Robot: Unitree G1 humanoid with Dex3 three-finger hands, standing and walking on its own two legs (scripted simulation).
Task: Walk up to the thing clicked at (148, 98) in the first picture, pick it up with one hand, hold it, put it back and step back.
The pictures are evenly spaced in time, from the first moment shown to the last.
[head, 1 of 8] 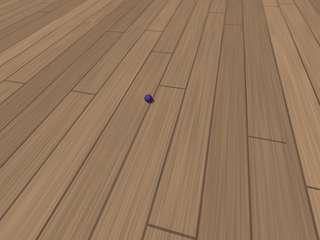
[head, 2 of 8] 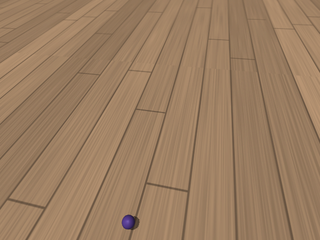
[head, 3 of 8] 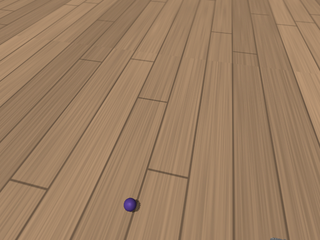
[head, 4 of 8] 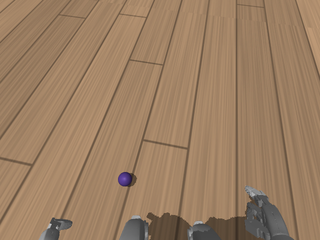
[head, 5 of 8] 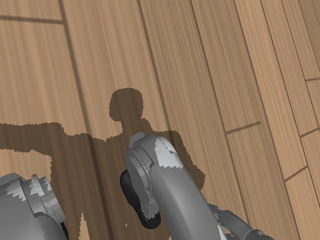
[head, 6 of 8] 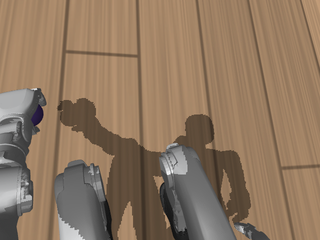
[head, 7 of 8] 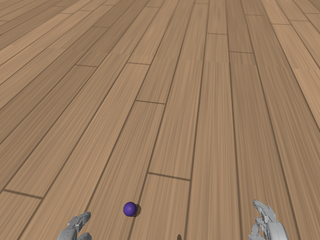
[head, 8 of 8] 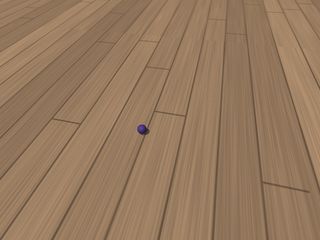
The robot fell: no
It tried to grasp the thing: yes
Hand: left
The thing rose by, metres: 0.68
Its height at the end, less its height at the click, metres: +0.00
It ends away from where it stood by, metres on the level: 0.01
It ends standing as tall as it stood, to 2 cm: yes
